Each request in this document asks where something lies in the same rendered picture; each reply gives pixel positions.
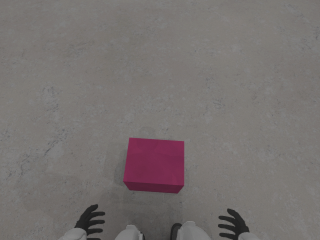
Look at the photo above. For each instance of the robot left shin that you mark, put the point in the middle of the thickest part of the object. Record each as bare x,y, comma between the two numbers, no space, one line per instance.
131,227

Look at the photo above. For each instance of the robot left thigh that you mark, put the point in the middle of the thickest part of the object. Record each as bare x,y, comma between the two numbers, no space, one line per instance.
130,234

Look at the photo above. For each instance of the left robot hand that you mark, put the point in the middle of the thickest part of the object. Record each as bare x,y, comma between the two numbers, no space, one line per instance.
84,222

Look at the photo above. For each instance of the robot left forearm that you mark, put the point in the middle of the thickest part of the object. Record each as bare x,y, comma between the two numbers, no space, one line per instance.
75,234

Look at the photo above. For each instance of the carton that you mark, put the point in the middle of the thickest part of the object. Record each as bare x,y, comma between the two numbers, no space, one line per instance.
154,165

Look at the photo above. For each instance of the right robot hand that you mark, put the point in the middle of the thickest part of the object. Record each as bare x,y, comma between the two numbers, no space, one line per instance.
240,226

